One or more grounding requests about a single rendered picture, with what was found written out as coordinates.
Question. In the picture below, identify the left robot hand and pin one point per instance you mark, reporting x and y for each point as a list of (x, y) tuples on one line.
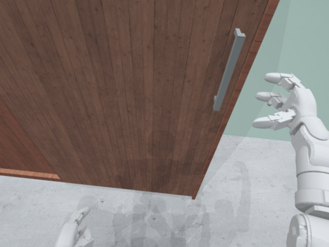
[(70, 232)]

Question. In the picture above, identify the robot right forearm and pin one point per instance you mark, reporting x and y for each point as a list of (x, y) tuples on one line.
[(310, 139)]

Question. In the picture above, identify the wardrobe door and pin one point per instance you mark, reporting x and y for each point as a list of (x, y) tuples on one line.
[(120, 93), (17, 150)]

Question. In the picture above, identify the handle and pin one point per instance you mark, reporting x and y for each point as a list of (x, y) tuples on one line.
[(233, 57)]

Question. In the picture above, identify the right robot upper arm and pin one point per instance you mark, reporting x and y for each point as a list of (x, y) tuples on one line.
[(308, 231)]

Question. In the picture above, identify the right robot hand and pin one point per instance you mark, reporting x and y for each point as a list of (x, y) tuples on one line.
[(301, 102)]

